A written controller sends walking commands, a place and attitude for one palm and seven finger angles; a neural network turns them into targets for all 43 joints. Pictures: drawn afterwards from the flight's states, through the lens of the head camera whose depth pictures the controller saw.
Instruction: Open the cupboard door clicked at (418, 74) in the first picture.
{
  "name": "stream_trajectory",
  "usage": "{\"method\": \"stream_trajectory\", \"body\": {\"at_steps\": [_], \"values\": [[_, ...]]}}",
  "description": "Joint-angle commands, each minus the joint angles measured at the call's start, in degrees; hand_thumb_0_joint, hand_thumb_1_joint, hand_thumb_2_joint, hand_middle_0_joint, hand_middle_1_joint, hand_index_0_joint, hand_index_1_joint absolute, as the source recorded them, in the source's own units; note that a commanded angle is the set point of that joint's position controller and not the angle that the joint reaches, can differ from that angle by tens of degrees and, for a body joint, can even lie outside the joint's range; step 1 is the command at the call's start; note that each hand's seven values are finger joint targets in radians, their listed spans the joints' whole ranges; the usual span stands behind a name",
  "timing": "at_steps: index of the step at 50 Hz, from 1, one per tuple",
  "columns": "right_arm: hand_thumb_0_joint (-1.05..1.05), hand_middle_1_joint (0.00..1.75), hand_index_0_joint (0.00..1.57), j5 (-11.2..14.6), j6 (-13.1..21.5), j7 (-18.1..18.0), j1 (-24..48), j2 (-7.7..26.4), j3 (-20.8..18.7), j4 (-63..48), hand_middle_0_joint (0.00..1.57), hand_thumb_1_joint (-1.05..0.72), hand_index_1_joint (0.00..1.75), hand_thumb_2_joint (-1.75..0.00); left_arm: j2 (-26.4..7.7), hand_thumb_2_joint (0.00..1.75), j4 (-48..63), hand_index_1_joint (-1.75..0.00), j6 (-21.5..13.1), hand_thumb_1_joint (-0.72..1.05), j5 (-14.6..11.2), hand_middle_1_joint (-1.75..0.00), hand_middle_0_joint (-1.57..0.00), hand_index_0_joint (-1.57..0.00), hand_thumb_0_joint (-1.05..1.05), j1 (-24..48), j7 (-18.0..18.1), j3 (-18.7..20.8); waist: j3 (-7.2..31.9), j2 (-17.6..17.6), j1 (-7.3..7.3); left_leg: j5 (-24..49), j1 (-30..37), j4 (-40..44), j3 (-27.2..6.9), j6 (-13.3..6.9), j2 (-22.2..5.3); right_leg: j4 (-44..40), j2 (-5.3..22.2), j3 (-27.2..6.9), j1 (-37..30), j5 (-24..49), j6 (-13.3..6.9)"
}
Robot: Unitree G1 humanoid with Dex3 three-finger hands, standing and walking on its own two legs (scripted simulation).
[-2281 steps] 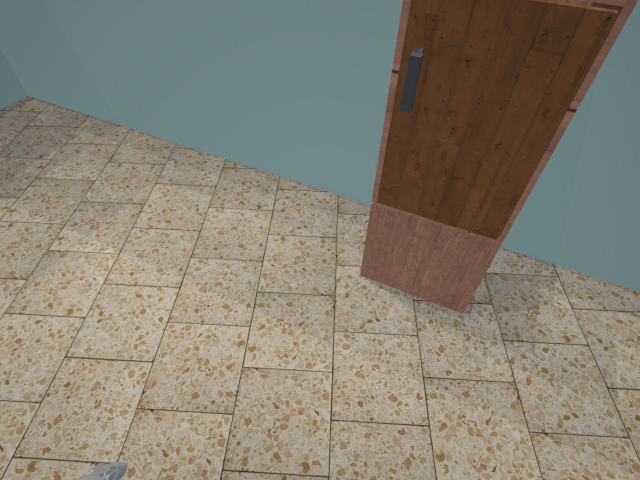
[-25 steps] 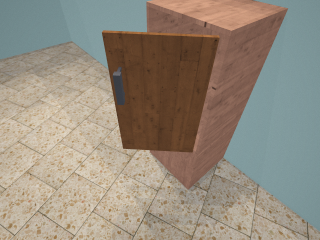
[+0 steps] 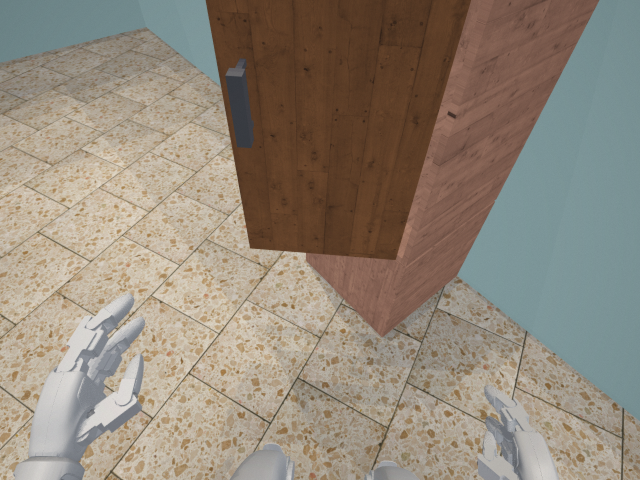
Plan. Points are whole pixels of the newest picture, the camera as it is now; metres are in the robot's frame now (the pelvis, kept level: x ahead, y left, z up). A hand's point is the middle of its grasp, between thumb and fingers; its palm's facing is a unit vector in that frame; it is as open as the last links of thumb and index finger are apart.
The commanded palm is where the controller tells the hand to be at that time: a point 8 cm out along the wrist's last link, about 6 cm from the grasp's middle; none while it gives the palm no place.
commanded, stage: raise the hand with hooked fingers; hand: left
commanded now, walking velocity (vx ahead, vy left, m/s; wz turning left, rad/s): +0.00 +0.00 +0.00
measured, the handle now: (243, 103) +0.64 +0.17 +0.13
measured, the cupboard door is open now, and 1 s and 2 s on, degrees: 46 46 46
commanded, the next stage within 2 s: move the hooked fingers beside the handle in 1.82 s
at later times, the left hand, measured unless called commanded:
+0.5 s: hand (127, 349) +0.25 +0.24 +0.06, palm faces +0.01 -1.00 -0.08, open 10.7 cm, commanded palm +0.22 +0.29 +0.07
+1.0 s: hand (107, 281) +0.30 +0.26 +0.11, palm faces +0.02 -1.00 -0.06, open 13.5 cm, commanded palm +0.28 +0.31 +0.12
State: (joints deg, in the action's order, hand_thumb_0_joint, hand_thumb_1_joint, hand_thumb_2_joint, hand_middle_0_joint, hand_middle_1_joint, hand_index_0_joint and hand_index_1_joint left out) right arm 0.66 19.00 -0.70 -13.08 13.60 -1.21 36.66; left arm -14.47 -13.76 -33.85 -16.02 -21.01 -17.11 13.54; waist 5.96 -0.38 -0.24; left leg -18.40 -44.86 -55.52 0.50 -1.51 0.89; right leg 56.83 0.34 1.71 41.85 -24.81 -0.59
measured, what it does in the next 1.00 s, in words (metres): shifts its weight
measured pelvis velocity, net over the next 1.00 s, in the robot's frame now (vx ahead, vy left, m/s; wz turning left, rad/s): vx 0.06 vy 0.00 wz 0.02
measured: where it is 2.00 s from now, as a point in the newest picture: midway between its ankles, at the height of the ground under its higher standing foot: outside the picture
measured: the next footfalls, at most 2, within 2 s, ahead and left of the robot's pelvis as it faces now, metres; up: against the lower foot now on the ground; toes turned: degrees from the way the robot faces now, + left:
none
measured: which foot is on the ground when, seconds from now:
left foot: down 0.00-1.00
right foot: down 0.00-1.00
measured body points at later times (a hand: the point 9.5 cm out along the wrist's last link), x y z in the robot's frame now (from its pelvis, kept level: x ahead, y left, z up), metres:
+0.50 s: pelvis +0.04 +0.00 +0.00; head +0.09 +0.01 +0.44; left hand +0.24 +0.29 +0.06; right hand +0.22 -0.23 -0.07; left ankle +0.09 +0.10 -0.67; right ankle +0.06 -0.12 -0.67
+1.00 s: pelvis +0.06 +0.00 +0.02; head +0.08 +0.01 +0.47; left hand +0.29 +0.32 +0.11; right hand +0.24 -0.23 -0.04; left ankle +0.09 +0.10 -0.67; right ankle +0.06 -0.12 -0.67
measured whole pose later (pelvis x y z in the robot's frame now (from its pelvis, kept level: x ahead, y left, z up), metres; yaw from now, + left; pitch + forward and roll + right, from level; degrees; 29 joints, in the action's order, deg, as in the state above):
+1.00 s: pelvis +0.06 +0.00 +0.02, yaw +1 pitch +7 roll -3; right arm 3.1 13.7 -5.2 -15.1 14.7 3.2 31.1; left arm -23.2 -9.0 -10.8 -21.6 -9.0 -26.5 21.8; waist 5.4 -1.9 -1.0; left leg -23.0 -36.1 -52.1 -2.1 -1.5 0.0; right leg 47.9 -1.5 3.4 30.4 -24.6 -0.4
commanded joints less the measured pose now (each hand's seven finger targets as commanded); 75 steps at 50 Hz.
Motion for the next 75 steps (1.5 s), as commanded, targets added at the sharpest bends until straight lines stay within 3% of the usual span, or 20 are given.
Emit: {"method": "stream_trajectory", "body": {"at_steps": [1, 4, 7, 10, 13, 18, 19, 21, 24, 28, 33, 34, 35, 39, 46, 50, 53, 66, 70, 75], "values": [[0.00, 0.30, 0.20, 2.2, 3.7, -1.0, 6.6, 9.9, -3.0, -15.4, 0.20, -0.90, 0.30, -0.90, -9.8, 0.75, 9.3, -0.53, -2.2, 0.55, -6.1, -0.53, -0.22, -0.22, 0.00, 0.3, -12.0, 5.2, 8.4, 0.3, -2.54, -22.1, -3.3, 1.1, -3.2, 0.9, 0.4, -5.5, -0.1, -5.3, 7.4, -24.4, -1.2], [0.00, 0.30, 0.20, 2.8, 2.2, -3.2, 5.4, 9.9, -2.0, -17.7, 0.20, -0.90, 0.30, -0.90, -14.2, 0.72, 22.4, -0.57, 5.6, 0.48, -8.4, -0.57, -0.23, -0.23, 0.00, 4.5, -9.5, 8.6, 10.6, -3.3, -2.55, -24.3, -0.6, 4.1, -5.0, 0.1, -0.4, -6.1, -1.1, -4.7, 4.2, -22.4, -1.0], [0.00, 0.30, 0.20, 2.7, 0.8, -4.7, 3.9, 8.1, -1.5, -17.1, 0.20, -0.90, 0.30, -0.90, -13.0, 0.69, 31.8, -0.62, 9.2, 0.41, -5.6, -0.62, -0.24, -0.24, 0.00, 4.8, -4.0, 7.2, 8.0, -3.4, -0.48, -22.0, 1.7, 5.4, -5.7, -0.6, -0.9, -7.6, -1.7, -3.1, 2.8, -18.2, -0.9], [0.00, 0.30, 0.20, 2.2, -0.5, -5.4, 3.3, 7.5, -1.2, -15.0, 0.20, -0.90, 0.30, -0.90, -12.7, 0.66, 32.0, -0.66, 10.4, 0.34, -3.1, -0.66, -0.24, -0.24, 0.00, 4.3, -1.3, 6.8, 6.1, -4.9, 0.48, -16.9, 3.2, 5.0, -6.2, -0.7, -1.1, -6.9, -2.4, -0.9, 3.0, -11.6, -1.1], [0.00, 0.30, 0.20, 2.0, -0.8, -5.1, 2.8, 7.3, -1.1, -13.2, 0.20, -0.90, 0.30, -0.90, -11.2, 0.63, 27.7, -0.70, 11.6, 0.27, -2.7, -0.70, -0.25, -0.25, 0.00, 2.5, -2.4, 6.1, 6.5, -6.1, 1.05, -9.1, 5.8, 4.2, -5.8, -0.4, -0.9, -7.1, -2.7, 0.8, 2.5, -5.0, -1.0], [0.00, 0.30, 0.20, 2.0, -0.3, -4.6, 2.6, 7.6, -1.3, -12.9, 0.20, -0.90, 0.30, -0.90, -12.9, 0.58, 25.1, -0.78, 13.8, 0.15, -5.0, -0.78, -0.25, -0.25, 0.00, 0.3, -6.5, 8.9, 11.7, -4.8, -0.31, 1.8, 9.9, 3.9, -4.6, -0.3, -0.8, -8.5, -2.6, 1.2, -2.8, 3.4, -0.9], [0.00, 0.30, 0.20, 1.9, -0.1, -4.5, 2.7, 7.6, -1.2, -13.0, 0.20, -0.90, 0.30, -0.90, -13.3, 0.57, 24.2, -0.80, 14.4, 0.13, -5.8, -0.80, -0.25, -0.25, 0.00, 0.3, -7.0, 9.8, 11.6, -5.3, -0.92, 3.5, 9.9, 4.0, -4.7, -0.2, -0.7, -8.2, -2.9, 1.3, -3.9, 5.2, -1.2], [0.00, 0.30, 0.20, 1.9, 0.0, -4.4, 2.3, 7.7, -1.4, -12.9, 0.20, -0.90, 0.30, -0.90, -13.8, 0.55, 24.5, -0.82, 14.2, 0.08, -6.6, -0.82, -0.26, -0.26, 0.00, 0.5, -7.3, 10.9, 12.5, -2.7, -0.81, 5.6, 10.6, 4.1, -4.3, -0.2, -0.7, -8.8, -2.7, 1.2, -5.3, 7.6, -0.8], [0.00, 0.30, 0.20, 1.8, 0.0, -4.1, 2.3, 7.8, -1.4, -12.8, 0.20, -0.90, 0.30, -0.90, -15.5, 0.52, 24.0, -0.87, 13.8, 0.01, -7.3, -0.87, -0.26, -0.26, 0.00, 1.0, -7.2, 13.1, 12.2, -3.0, -1.39, 8.0, 11.2, 4.3, -4.1, -0.1, -0.7, -8.6, -3.0, 1.4, -6.5, 10.0, -1.0], [0.00, 0.30, 0.20, 2.1, -0.4, -3.9, 1.6, 8.3, -1.3, -13.0, 0.20, -0.90, 0.30, -0.90, -15.0, 0.48, 24.3, -0.93, 13.5, -0.08, -7.3, -0.93, -0.27, -0.27, 0.00, 2.3, -7.1, 12.2, 11.6, -4.6, -0.73, 7.3, 12.8, 6.1, -4.0, 0.1, -0.8, -9.6, -2.6, 1.7, -6.3, 9.1, -0.8], [0.00, 0.30, 0.20, 2.3, -1.0, -4.3, 0.8, 9.0, -1.0, -13.5, 0.20, -0.90, 0.30, -0.90, -16.9, 0.43, 22.9, -1.00, 14.8, -0.20, -7.4, -1.00, -0.28, -0.28, 0.00, 5.9, -7.6, 12.9, 10.6, -4.2, -0.19, 6.7, 14.0, 7.6, -3.8, -0.1, -0.9, -11.4, -2.5, 1.5, -7.3, 9.1, -0.7], [0.00, 0.30, 0.20, 2.2, -1.2, -4.5, 0.7, 9.4, -0.9, -13.4, 0.20, -0.90, 0.30, -0.90, -18.6, 0.42, 22.1, -1.02, 15.1, -0.22, -7.5, -1.02, -0.28, -0.28, 0.00, 7.5, -7.8, 14.1, 10.1, -3.3, -0.67, 7.5, 14.0, 7.8, -4.1, 0.0, -1.0, -11.4, -2.9, 1.5, -8.2, 9.8, -1.0], [0.00, 0.30, 0.20, 2.4, -1.2, -4.6, 0.8, 9.3, -0.8, -13.8, 0.20, -0.90, 0.30, -0.90, -18.0, 0.41, 23.0, -1.03, 15.2, -0.24, -7.6, -1.03, -0.28, -0.28, 0.00, 8.2, -8.1, 13.3, 10.7, -5.1, -0.54, 7.9, 15.2, 8.3, -3.8, -0.1, -0.9, -11.8, -2.6, 1.4, -8.4, 10.4, -0.9], [0.00, 0.30, 0.20, 2.4, -1.6, -5.0, 0.5, 9.8, -0.2, -13.7, 0.20, -0.90, 0.30, -0.90, -19.7, 0.37, 20.5, -1.10, 16.6, -0.34, -7.8, -1.10, -0.29, -0.29, 0.00, 13.0, -8.2, 14.0, 8.5, -5.1, -0.34, 6.2, 15.9, 9.8, -4.2, -0.1, -1.0, -13.4, -2.9, 1.4, -9.0, 9.0, -1.1], [0.00, 0.30, 0.20, 2.8, -2.3, -5.3, 0.7, 9.7, 0.4, -14.0, 0.20, -0.90, 0.30, -0.90, -21.0, 0.30, 17.6, -1.20, 19.2, -0.50, -7.4, -1.20, -0.30, -0.30, 0.00, 19.8, -9.2, 14.1, 9.8, -5.8, -0.42, 6.5, 19.6, 12.8, -4.1, 0.1, -1.0, -15.8, -2.7, 1.6, -11.6, 9.8, -1.0], [0.00, 0.30, 0.20, 2.9, -2.9, -5.6, 0.7, 9.9, 0.7, -13.8, 0.20, -0.90, 0.30, -0.90, -22.3, 0.30, 13.6, -1.20, 21.1, -0.50, -7.6, -1.20, -0.30, -0.30, 0.00, 23.7, -10.2, 14.8, 8.3, -3.7, -0.15, 6.5, 19.8, 13.7, -3.8, -0.1, -0.9, -17.4, -2.8, 1.3, -12.8, 10.5, -1.0], [0.00, 0.30, 0.20, 3.0, -3.1, -5.8, 0.8, 9.8, 0.7, -13.8, 0.20, -0.90, 0.30, -0.90, -22.9, 0.30, 12.9, -1.20, 21.7, -0.50, -7.1, -1.20, -0.30, -0.30, 0.00, 27.0, -10.5, 14.9, 9.1, -6.3, -0.33, 6.4, 21.6, 14.8, -3.8, 0.0, -0.9, -18.1, -2.6, 1.3, -13.0, 10.2, -1.0], [0.00, 0.30, 0.20, 3.3, -4.2, -6.5, 0.5, 10.2, 1.1, -12.8, 0.20, -0.90, 0.30, -0.90, -27.3, 0.30, 5.2, -1.20, 24.5, -0.50, -6.2, -1.20, -0.30, -0.30, 0.00, 39.8, -11.6, 16.4, 8.4, -4.7, -0.11, 6.9, 24.9, 18.3, -3.8, -0.2, -0.8, -21.7, -2.4, 0.8, -16.7, 11.3, -1.1], [0.00, 0.30, 0.20, 3.4, -4.4, -5.9, 0.3, 10.2, 0.9, -13.3, 0.20, -0.90, 0.30, -0.90, -25.6, 0.30, 3.2, -1.20, 25.2, -0.50, -6.3, -1.20, -0.30, -0.30, 0.00, 36.3, -12.5, 15.4, 8.8, -4.1, -0.75, 9.5, 25.2, 18.2, -3.1, -0.2, -0.6, -21.9, -2.4, 0.6, -17.7, 14.4, -1.2], [0.00, 0.30, 0.20, 3.1, -4.8, -5.6, 0.4, 10.3, 0.6, -13.9, 0.20, -0.90, 0.30, -0.90, -27.2, 0.30, 5.6, -1.20, 23.8, -0.50, -6.4, -1.20, -0.30, -0.30, 0.00, 38.0, -11.9, 17.0, 9.8, -3.5, -0.87, 9.7, 25.6, 18.3, -2.8, -0.3, -0.6, -21.8, -2.5, 0.4, -18.3, 14.7, -1.1]]}}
